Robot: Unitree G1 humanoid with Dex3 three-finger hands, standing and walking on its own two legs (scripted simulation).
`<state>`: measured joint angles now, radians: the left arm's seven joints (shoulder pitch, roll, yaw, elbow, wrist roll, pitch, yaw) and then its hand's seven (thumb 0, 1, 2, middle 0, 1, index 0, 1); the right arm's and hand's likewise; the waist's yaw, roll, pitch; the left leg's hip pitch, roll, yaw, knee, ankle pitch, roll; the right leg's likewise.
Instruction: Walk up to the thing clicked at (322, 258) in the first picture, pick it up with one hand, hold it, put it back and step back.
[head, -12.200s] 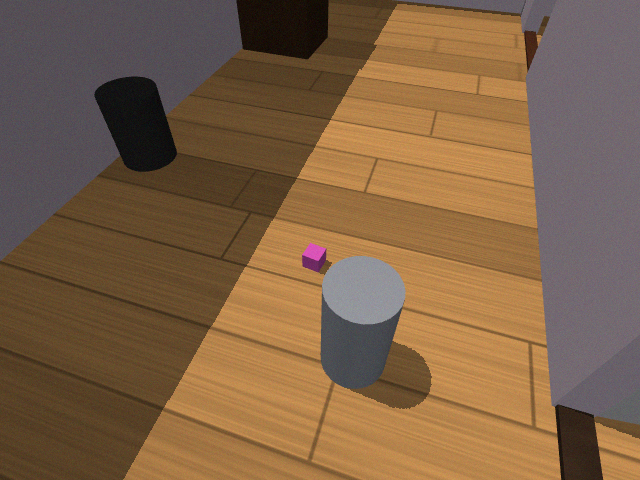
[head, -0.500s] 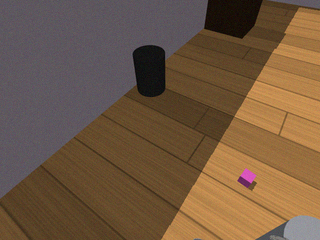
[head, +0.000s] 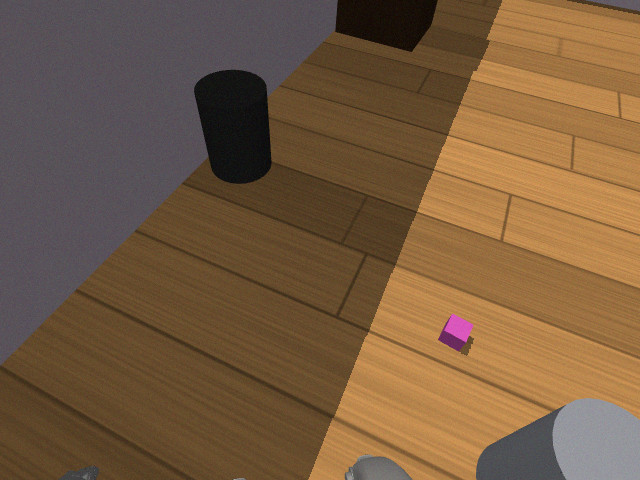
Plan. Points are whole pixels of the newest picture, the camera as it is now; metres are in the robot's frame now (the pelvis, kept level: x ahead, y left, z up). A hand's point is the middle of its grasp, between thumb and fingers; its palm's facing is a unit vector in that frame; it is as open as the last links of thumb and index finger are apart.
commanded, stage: walk up
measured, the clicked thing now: (455, 332) +0.63 -0.49 -0.71
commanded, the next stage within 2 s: stand in 1.16 s
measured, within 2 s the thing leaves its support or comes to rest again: neither
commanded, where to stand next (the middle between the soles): +0.05 -0.01 m, yaw -4 degrees
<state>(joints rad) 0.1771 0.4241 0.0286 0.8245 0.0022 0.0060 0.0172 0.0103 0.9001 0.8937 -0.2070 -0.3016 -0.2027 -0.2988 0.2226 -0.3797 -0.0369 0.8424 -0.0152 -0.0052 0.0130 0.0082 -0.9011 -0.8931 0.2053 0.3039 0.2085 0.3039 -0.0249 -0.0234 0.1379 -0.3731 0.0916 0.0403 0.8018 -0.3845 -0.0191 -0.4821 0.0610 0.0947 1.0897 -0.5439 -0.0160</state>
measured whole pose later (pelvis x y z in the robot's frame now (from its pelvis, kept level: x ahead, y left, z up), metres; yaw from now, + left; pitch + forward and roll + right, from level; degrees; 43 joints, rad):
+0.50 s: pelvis -0.02 +0.00 +0.01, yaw -6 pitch -3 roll +0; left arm 0.17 0.40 0.03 0.97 0.01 0.00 -0.02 0.01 0.90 0.89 -0.21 -0.30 -0.20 -0.30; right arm 0.20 -0.37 0.00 0.98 -0.01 -0.01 0.01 0.01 -0.90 -0.89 0.21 0.30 0.21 0.30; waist -0.01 -0.02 0.08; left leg -0.30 0.08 0.03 0.68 -0.33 -0.03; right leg -0.31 0.01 0.05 0.68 -0.31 0.00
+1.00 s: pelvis +0.00 +0.01 +0.04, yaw -7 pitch -2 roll +0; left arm 0.05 0.34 0.01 1.12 0.00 0.00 -0.02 0.01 0.90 0.89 -0.20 -0.30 -0.20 -0.30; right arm 0.08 -0.36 0.00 1.11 0.00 -0.03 0.01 0.01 -0.90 -0.89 0.20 0.30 0.21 0.30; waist -0.01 -0.01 0.05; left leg -0.14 0.06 0.07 0.38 -0.20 -0.04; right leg -0.17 0.00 0.08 0.41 -0.19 0.02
